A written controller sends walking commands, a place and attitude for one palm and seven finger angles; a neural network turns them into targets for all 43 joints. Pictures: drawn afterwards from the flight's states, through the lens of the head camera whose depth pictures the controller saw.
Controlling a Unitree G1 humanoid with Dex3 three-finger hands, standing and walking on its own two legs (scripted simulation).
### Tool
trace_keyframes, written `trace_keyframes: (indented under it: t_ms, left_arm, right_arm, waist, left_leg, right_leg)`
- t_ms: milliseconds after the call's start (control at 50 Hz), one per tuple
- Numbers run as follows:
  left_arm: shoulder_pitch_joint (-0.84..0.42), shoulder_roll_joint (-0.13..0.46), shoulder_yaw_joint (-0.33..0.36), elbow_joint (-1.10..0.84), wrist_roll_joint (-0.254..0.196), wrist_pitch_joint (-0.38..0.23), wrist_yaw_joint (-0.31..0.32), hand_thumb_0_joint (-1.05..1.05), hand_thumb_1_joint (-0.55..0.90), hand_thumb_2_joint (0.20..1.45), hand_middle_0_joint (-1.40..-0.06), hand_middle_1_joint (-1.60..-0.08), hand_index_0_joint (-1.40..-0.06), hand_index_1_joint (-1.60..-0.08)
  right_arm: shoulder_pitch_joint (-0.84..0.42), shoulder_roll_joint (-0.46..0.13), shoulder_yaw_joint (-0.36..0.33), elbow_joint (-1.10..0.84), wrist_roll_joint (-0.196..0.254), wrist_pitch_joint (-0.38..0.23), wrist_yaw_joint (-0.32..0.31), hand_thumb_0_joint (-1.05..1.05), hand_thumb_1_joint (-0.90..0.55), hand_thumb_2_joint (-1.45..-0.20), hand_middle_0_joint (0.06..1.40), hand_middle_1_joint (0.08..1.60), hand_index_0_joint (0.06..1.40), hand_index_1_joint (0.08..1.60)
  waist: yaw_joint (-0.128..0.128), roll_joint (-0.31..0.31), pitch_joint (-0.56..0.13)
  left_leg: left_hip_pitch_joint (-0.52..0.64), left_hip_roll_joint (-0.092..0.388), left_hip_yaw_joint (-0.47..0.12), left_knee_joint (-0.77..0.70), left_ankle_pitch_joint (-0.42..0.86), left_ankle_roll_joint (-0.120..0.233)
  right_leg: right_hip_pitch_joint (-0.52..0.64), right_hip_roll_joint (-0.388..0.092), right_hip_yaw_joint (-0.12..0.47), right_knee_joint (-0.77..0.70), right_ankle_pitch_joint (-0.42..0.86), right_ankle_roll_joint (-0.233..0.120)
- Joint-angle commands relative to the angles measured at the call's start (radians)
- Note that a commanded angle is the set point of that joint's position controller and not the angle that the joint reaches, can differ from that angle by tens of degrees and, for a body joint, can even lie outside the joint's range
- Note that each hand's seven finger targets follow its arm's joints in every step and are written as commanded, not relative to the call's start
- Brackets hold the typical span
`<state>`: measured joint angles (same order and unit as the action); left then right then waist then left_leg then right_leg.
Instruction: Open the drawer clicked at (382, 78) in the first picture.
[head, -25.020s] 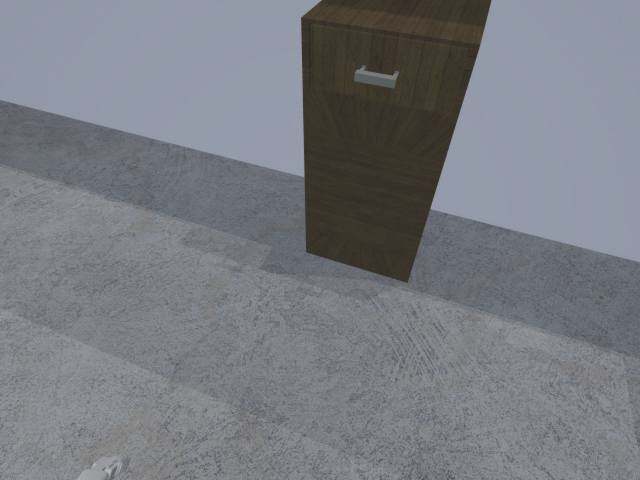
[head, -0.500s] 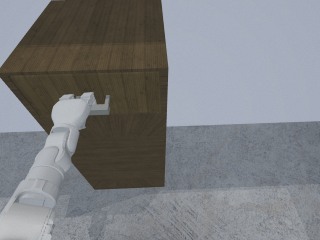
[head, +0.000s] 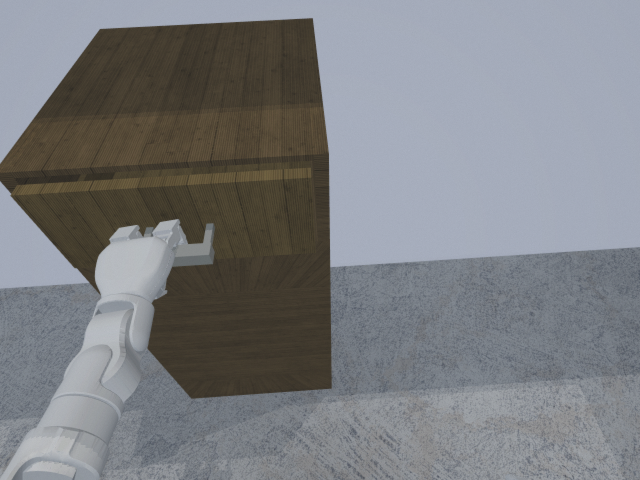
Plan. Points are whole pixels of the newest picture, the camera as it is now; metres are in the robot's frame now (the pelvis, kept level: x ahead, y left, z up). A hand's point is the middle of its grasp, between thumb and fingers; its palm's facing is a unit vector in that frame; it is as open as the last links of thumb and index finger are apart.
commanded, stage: pull the drawer open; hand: left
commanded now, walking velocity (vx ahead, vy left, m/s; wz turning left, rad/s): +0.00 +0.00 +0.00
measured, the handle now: (177, 244) +0.42 +0.21 +0.06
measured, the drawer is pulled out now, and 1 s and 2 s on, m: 0.03 0.15 0.24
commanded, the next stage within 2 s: none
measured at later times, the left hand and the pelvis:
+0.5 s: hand (148, 326) +0.30 +0.23 +0.04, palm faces +0.00 -0.09 -1.00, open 5.4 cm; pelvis +0.00 -0.01 +0.00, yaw +2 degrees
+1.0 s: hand (137, 377) +0.24 +0.22 +0.04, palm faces +0.03 -0.12 -0.99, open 5.4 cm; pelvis +0.00 -0.01 +0.00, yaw +2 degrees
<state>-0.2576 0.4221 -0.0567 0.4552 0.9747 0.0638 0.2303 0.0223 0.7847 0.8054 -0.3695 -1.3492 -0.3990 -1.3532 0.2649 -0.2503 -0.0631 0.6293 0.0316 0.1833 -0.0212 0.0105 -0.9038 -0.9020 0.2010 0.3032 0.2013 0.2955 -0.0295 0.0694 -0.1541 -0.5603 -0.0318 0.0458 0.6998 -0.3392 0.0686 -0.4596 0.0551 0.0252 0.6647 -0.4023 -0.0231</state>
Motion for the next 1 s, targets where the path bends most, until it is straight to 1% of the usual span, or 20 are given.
trace_keyframes:
  t_ms: [0, 40, 80, 140, 180, 220, 260, 280, 300, 320, 380, 440, 460, 480, 560, 600, 660, 820, 880, 980]
  left_arm:
    - [-0.18, 0.118, 0.02, -0.352, 0.009, -0.01, 0.056, 0.0, 0.9, 0.9, -0.4, -1.35, -0.4, -1.35]
    - [-0.202, 0.112, 0.008, -0.376, 0.012, 0.003, 0.059, 0.0, 0.9, 0.9, -0.4, -1.35, -0.4, -1.35]
    - [-0.196, 0.145, 0.034, -0.388, 0.02, 0.014, 0.061, 0.0, 0.9, 0.9, -0.4, -1.35, -0.4, -1.35]
    - [-0.183, 0.1, -0.009, -0.403, 0.027, 0.028, 0.058, 0.0, 0.9, 0.9, -0.4, -1.35, -0.4, -1.35]
    - [-0.173, 0.105, -0.006, -0.443, 0.028, 0.028, 0.053, 0.0, 0.9, 0.9, -0.4, -1.35, -0.4, -1.35]
    - [-0.13, 0.088, -0.017, -0.456, 0.025, 0.033, 0.047, 0.0, 0.9, 0.9, -0.4, -1.35, -0.4, -1.35]
    - [-0.115, 0.106, -0.003, -0.442, 0.017, 0.033, 0.035, 0.0, 0.9, 0.9, -0.4, -1.35, -0.4, -1.35]
    - [-0.09, 0.116, 0.011, -0.445, 0.021, 0.032, 0.032, 0.0, 0.9, 0.9, -0.4, -1.35, -0.4, -1.35]
    - [-0.1, 0.101, -0.004, -0.442, 0.022, 0.031, 0.029, 0.0, 0.9, 0.9, -0.4, -1.35, -0.4, -1.35]
    - [-0.119, 0.083, -0.024, -0.449, 0.025, 0.028, 0.025, 0.0, 0.9, 0.9, -0.4, -1.35, -0.4, -1.35]
    - [-0.097, 0.102, -0.005, -0.463, 0.027, 0.019, 0.023, 0.0, 0.9, 0.9, -0.4, -1.35, -0.4, -1.35]
    - [-0.038, 0.076, -0.02, -0.5, 0.023, 0.012, 0.019, 0.0, 0.9, 0.9, -0.4, -1.35, -0.4, -1.35]
    - [-0.005, 0.11, 0.012, -0.512, 0.021, 0.009, 0.02, 0.0, 0.9, 0.9, -0.4, -1.35, -0.4, -1.35]
    - [0.029, 0.091, 0.002, -0.53, 0.017, 0.007, 0.018, 0.0, 0.9, 0.9, -0.4, -1.35, -0.4, -1.35]
    - [0.131, 0.124, 0.046, -0.587, 0.006, -0.006, 0.02, 0.0, 0.9, 0.9, -0.4, -1.35, -0.4, -1.35]
    - [0.174, 0.091, 0.023, -0.619, 0.001, -0.007, 0.023, 0.0, 0.9, 0.9, -0.4, -1.35, -0.4, -1.35]
    - [0.247, 0.126, 0.066, -0.652, 0.002, -0.006, 0.035, 0.0, 0.9, 0.9, -0.4, -1.35, -0.4, -1.35]
    - [0.311, 0.083, 0.033, -0.749, 0.015, 0.006, 0.066, 0.0, 0.9, 0.9, -0.4, -1.35, -0.4, -1.35]
    - [0.367, 0.088, 0.044, -0.759, 0.013, 0.015, 0.069, 0.0, 0.9, 0.9, -0.4, -1.35, -0.4, -1.35]
    - [0.394, 0.072, 0.02, -0.808, 0.02, 0.022, 0.066, 0.0, 0.9, 0.9, -0.4, -1.35, -0.4, -1.35]
  right_arm:
    - [-0.091, -0.128, -0.043, -0.142, -0.008, -0.055, 0.003, 0.0, -0.9, -0.9, 0.2, 0.3, 0.2, 0.3]
    - [-0.098, -0.13, -0.041, -0.136, -0.011, -0.058, 0.002, 0.0, -0.9, -0.9, 0.2, 0.3, 0.2, 0.3]
    - [-0.113, -0.13, -0.035, -0.133, -0.012, -0.059, -0.003, 0.0, -0.9, -0.9, 0.2, 0.3, 0.2, 0.3]
    - [-0.131, -0.12, -0.032, -0.134, -0.014, -0.063, -0.007, 0.0, -0.9, -0.9, 0.2, 0.3, 0.2, 0.3]
    - [-0.146, -0.119, -0.027, -0.137, -0.016, -0.065, -0.007, 0.0, -0.9, -0.9, 0.2, 0.3, 0.2, 0.3]
    - [-0.158, -0.113, -0.023, -0.142, -0.018, -0.068, -0.007, 0.0, -0.9, -0.9, 0.2, 0.3, 0.2, 0.3]
    - [-0.168, -0.117, -0.018, -0.141, -0.021, -0.064, -0.012, 0.0, -0.9, -0.9, 0.2, 0.3, 0.2, 0.3]
    - [-0.183, -0.112, -0.014, -0.147, -0.019, -0.065, -0.014, 0.0, -0.9, -0.9, 0.2, 0.3, 0.2, 0.3]
    - [-0.185, -0.111, -0.011, -0.145, -0.021, -0.065, -0.016, 0.0, -0.9, -0.9, 0.2, 0.3, 0.2, 0.3]
    - [-0.193, -0.107, -0.008, -0.147, -0.021, -0.066, -0.018, 0.0, -0.9, -0.9, 0.2, 0.3, 0.2, 0.3]
    - [-0.202, -0.106, -0.005, -0.149, -0.023, -0.07, -0.018, 0.0, -0.9, -0.9, 0.2, 0.3, 0.2, 0.3]
    - [-0.209, -0.098, -0.005, -0.158, -0.025, -0.075, -0.015, 0.0, -0.9, -0.9, 0.2, 0.3, 0.2, 0.3]
    - [-0.21, -0.104, -0.007, -0.16, -0.028, -0.076, -0.015, 0.0, -0.9, -0.9, 0.2, 0.3, 0.2, 0.3]
    - [-0.216, -0.098, -0.005, -0.166, -0.028, -0.079, -0.012, 0.0, -0.9, -0.9, 0.2, 0.3, 0.2, 0.3]
    - [-0.231, -0.102, -0.004, -0.175, -0.032, -0.086, -0.011, 0.0, -0.9, -0.9, 0.2, 0.3, 0.2, 0.3]
    - [-0.238, -0.096, -0.001, -0.18, -0.031, -0.091, -0.007, 0.0, -0.9, -0.9, 0.2, 0.3, 0.2, 0.3]
    - [-0.246, -0.101, 0.0, -0.182, -0.034, -0.094, -0.005, 0.0, -0.9, -0.9, 0.2, 0.3, 0.2, 0.3]
    - [-0.258, -0.092, 0.0, -0.189, -0.038, -0.105, 0.004, 0.0, -0.9, -0.9, 0.2, 0.3, 0.2, 0.3]
    - [-0.263, -0.09, 0.004, -0.193, -0.037, -0.106, 0.005, 0.0, -0.9, -0.9, 0.2, 0.3, 0.2, 0.3]
    - [-0.279, -0.085, 0.012, -0.203, -0.04, -0.107, 0.009, 0.0, -0.9, -0.9, 0.2, 0.3, 0.2, 0.3]
  waist:
    - [0.03, 0.0, -0.288]
    - [0.022, -0.003, -0.264]
    - [0.032, -0.005, -0.284]
    - [0.028, -0.003, -0.257]
    - [0.04, 0.012, -0.286]
    - [0.046, 0.002, -0.281]
    - [0.045, -0.038, -0.257]
    - [0.054, -0.042, -0.248]
    - [0.046, -0.054, -0.232]
    - [0.044, -0.045, -0.227]
    - [0.053, -0.033, -0.224]
    - [0.061, -0.016, -0.235]
    - [0.073, -0.018, -0.253]
    - [0.074, -0.019, -0.253]
    - [0.087, -0.049, -0.251]
    - [0.082, -0.06, -0.225]
    - [0.094, -0.044, -0.221]
    - [0.084, -0.025, -0.196]
    - [0.09, -0.045, -0.192]
    - [0.093, -0.029, -0.177]
  left_leg:
    - [0.391, 0.047, -0.092, -0.024, 0.632, -0.027]
    - [0.387, 0.047, -0.091, -0.03, 0.591, -0.029]
    - [0.393, 0.042, -0.092, -0.036, 0.564, -0.03]
    - [0.4, 0.039, -0.095, -0.034, 0.544, -0.033]
    - [0.421, 0.038, -0.097, -0.038, 0.565, -0.036]
    - [0.42, 0.036, -0.095, -0.034, 0.585, -0.036]
    - [0.388, 0.028, -0.084, -0.04, 0.538, -0.03]
    - [0.375, 0.024, -0.083, -0.044, 0.513, -0.028]
    - [0.364, 0.021, -0.08, -0.044, 0.495, -0.027]
    - [0.363, 0.018, -0.079, -0.046, 0.477, -0.027]
    - [0.361, 0.016, -0.078, -0.047, 0.464, -0.026]
    - [0.37, 0.014, -0.076, -0.041, 0.49, -0.026]
    - [0.368, 0.015, -0.075, -0.041, 0.499, -0.027]
    - [0.367, 0.013, -0.072, -0.038, 0.501, -0.024]
    - [0.341, 0.01, -0.066, -0.037, 0.503, -0.024]
    - [0.33, 0.008, -0.064, -0.034, 0.496, -0.021]
    - [0.322, 0.007, -0.062, -0.035, 0.501, -0.025]
    - [0.334, 0.014, -0.071, -0.031, 0.456, -0.029]
    - [0.328, 0.014, -0.074, -0.032, 0.442, -0.029]
    - [0.335, 0.016, -0.076, -0.034, 0.43, -0.031]
  right_leg:
    - [-0.011, 0.017, -0.048, -0.04, 0.403, -0.017]
    - [-0.023, 0.016, -0.051, -0.045, 0.376, -0.018]
    - [-0.009, 0.014, -0.047, -0.042, 0.367, -0.019]
    - [-0.027, 0.013, -0.05, -0.045, 0.348, -0.021]
    - [-0.012, 0.009, -0.047, -0.041, 0.356, -0.022]
    - [-0.002, 0.009, -0.051, -0.041, 0.375, -0.022]
    - [0.028, 0.007, -0.041, -0.052, 0.39, -0.022]
    - [0.032, 0.006, -0.038, -0.051, 0.387, -0.02]
    - [0.029, 0.005, -0.04, -0.051, 0.391, -0.019]
    - [0.021, 0.004, -0.04, -0.053, 0.381, -0.018]
    - [0.028, 0.003, -0.035, -0.054, 0.377, -0.022]
    - [0.037, 0.001, -0.037, -0.049, 0.398, -0.023]
    - [0.059, 0.001, -0.03, -0.048, 0.405, -0.025]
    - [0.064, -0.001, -0.031, -0.047, 0.426, -0.022]
    - [0.098, -0.005, -0.02, -0.043, 0.471, -0.019]
    - [0.087, -0.007, -0.022, -0.041, 0.491, -0.014]
    - [0.1, -0.008, -0.015, -0.039, 0.5, -0.017]
    - [0.046, -0.006, -0.031, -0.031, 0.412, -0.018]
    - [0.049, -0.006, -0.031, -0.029, 0.399, -0.018]
    - [0.037, -0.007, -0.033, -0.029, 0.373, -0.02]
